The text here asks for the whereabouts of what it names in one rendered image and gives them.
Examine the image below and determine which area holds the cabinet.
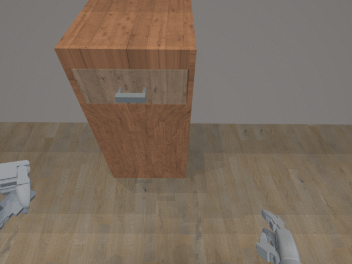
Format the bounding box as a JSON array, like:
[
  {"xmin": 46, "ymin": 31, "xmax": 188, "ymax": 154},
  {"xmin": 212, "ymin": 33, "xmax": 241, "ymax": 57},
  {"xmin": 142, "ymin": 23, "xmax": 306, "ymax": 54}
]
[{"xmin": 54, "ymin": 0, "xmax": 196, "ymax": 178}]

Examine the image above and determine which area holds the drawer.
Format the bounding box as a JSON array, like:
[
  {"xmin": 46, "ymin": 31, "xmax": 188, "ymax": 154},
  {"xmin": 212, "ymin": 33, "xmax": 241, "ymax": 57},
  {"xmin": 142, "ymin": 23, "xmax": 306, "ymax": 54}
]
[{"xmin": 71, "ymin": 69, "xmax": 188, "ymax": 105}]

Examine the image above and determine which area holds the handle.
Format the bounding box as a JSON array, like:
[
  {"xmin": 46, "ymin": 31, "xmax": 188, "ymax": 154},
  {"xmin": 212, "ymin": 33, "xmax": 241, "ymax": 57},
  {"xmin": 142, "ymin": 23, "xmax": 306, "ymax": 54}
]
[{"xmin": 115, "ymin": 87, "xmax": 146, "ymax": 103}]

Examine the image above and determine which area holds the robot left hand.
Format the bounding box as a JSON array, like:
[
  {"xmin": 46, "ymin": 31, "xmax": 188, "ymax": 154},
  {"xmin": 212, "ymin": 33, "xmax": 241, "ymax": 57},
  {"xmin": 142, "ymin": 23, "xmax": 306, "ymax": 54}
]
[{"xmin": 0, "ymin": 160, "xmax": 36, "ymax": 230}]

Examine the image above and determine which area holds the robot right hand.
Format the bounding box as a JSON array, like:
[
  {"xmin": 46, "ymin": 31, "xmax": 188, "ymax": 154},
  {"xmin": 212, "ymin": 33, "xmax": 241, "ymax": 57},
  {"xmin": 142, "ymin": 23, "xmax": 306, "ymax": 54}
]
[{"xmin": 256, "ymin": 210, "xmax": 300, "ymax": 264}]

